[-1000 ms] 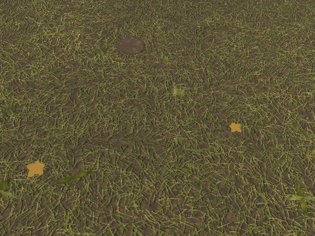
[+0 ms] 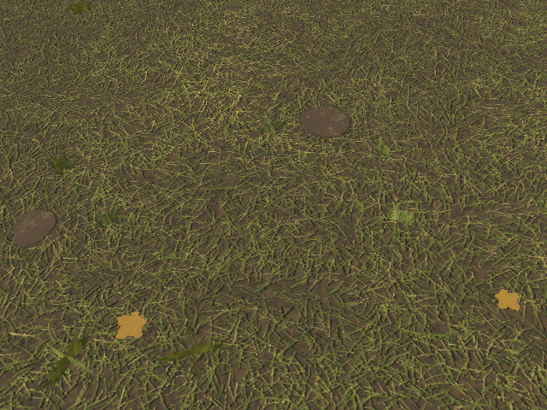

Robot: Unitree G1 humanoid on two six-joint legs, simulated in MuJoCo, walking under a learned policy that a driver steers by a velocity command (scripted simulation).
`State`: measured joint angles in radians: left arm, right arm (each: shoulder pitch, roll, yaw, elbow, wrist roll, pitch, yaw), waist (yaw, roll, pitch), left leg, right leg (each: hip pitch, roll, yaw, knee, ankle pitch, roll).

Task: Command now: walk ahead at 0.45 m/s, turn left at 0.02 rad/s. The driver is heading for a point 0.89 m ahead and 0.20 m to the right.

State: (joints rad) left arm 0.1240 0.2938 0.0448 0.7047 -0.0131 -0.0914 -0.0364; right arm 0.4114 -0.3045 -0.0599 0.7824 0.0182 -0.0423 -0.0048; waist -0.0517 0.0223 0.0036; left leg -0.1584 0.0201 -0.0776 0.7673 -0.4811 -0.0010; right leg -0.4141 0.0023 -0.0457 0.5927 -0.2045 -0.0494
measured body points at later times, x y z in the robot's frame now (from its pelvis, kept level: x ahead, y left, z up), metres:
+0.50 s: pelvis +0.27 +0.02 -0.01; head +0.31 +0.02 +0.44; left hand +0.24 +0.31 -0.13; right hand +0.51 -0.20 -0.08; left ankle +0.40 +0.11 -0.73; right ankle +0.06 -0.10 -0.72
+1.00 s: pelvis +0.55 -0.01 +0.00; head +0.58 -0.03 +0.44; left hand +0.80 +0.17 -0.09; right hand +0.51 -0.30 -0.13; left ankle +0.40 +0.12 -0.73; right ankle +0.67 -0.15 -0.71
